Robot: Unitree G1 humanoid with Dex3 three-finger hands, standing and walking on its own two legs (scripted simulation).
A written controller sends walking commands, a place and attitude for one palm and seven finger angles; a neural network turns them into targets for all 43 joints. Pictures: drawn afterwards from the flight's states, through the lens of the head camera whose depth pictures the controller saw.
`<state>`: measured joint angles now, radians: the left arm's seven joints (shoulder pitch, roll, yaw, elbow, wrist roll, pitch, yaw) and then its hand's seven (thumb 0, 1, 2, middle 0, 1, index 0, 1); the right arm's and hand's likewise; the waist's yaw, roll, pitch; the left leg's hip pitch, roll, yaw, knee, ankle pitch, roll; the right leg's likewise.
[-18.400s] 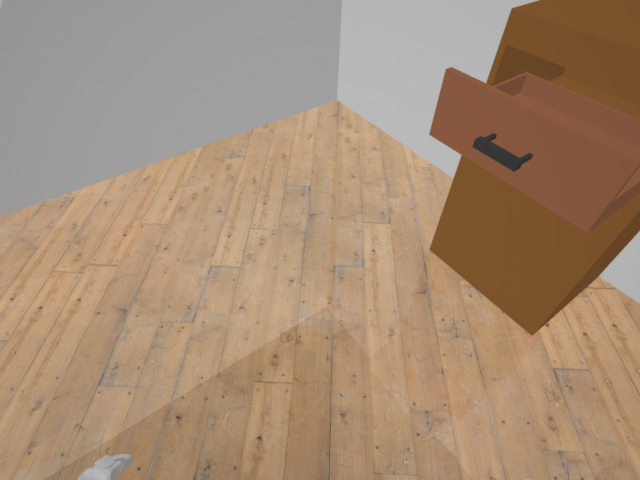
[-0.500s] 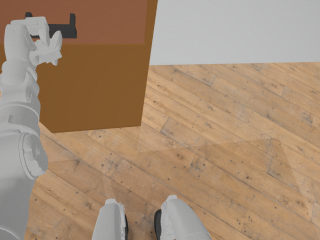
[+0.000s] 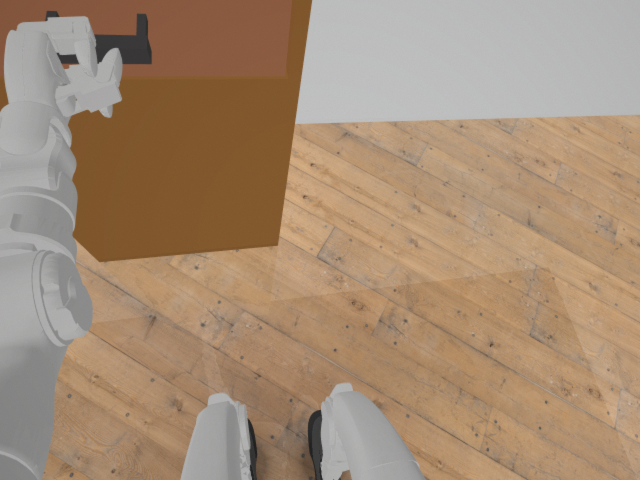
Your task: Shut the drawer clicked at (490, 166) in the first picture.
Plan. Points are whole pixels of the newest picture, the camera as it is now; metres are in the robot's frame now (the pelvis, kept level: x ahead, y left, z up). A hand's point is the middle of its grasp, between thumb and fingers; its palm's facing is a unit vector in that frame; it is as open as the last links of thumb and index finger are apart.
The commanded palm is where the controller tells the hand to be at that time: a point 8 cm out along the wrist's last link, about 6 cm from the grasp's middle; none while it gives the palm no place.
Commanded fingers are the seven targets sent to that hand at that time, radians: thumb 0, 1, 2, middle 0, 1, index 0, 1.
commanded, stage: pull the fist back off the drawer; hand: left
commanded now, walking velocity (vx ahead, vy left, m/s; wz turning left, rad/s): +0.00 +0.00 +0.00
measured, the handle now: (97, 35) +0.63 +0.19 +0.09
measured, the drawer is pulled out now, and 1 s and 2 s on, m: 0.00 0.00 0.00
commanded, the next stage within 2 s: draw the hand back to the body in 0.36 s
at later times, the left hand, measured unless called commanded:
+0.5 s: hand (118, 86) +0.55 +0.16 +0.08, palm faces +0.04 -1.00 -0.03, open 2.7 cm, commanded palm +0.51 +0.21 +0.10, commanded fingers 0.00 0.90 0.90 -1.40 -1.60 -1.40 -1.60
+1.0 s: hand (32, 163) +0.40 +0.19 +0.17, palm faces +0.05 -1.00 -0.07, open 3.2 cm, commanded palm +0.36 +0.24 +0.18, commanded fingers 0.00 0.90 0.90 -1.40 -1.60 -1.40 -1.60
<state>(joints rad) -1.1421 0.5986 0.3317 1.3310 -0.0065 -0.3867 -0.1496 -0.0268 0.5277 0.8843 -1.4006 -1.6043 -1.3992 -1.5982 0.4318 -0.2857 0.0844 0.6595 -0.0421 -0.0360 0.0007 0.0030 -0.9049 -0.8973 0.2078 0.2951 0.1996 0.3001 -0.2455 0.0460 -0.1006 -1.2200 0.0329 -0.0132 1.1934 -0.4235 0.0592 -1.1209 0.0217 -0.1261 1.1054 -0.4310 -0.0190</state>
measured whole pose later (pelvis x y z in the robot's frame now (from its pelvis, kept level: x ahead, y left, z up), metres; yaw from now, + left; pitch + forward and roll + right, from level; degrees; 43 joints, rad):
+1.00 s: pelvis +0.07 -0.01 +0.07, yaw +2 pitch +9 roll -2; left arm -0.12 0.29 0.21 0.30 -0.23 -0.22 -0.20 0.01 0.90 0.90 -1.40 -1.60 -1.40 -1.60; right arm 0.24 -0.28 0.01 0.53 0.06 0.01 -0.03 0.01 -0.91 -0.90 0.20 0.29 0.20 0.30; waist -0.03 0.05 -0.11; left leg -0.55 0.01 0.03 0.80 -0.41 0.03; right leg -0.48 0.02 -0.07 0.75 -0.42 -0.03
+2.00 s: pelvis +0.07 -0.03 +0.11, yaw +2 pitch -5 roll +0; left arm 0.53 0.32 0.27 -0.45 -0.08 -0.10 0.10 0.01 0.89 0.90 -1.41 -1.60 -1.40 -1.60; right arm 0.20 -0.24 0.03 0.61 0.02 -0.09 -0.08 0.01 -0.90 -0.90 0.21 0.29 0.20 0.30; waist 0.06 0.08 0.02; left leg -0.12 0.01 0.02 0.45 -0.25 0.01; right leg -0.06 0.03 -0.07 0.41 -0.27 -0.04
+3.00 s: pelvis -0.04 +0.01 +0.10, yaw +5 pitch +4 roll -5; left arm 0.62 0.45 0.44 -0.64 -0.04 -0.26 0.15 0.01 0.89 0.90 -1.41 -1.60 -1.41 -1.60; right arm 0.24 -0.19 0.00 0.59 -0.01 -0.08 -0.07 0.01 -0.90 -0.90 0.21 0.30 0.20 0.30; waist -0.02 0.02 0.00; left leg -0.48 0.00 -0.03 0.46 -0.05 0.07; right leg -0.28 0.09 0.01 0.74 -0.45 0.00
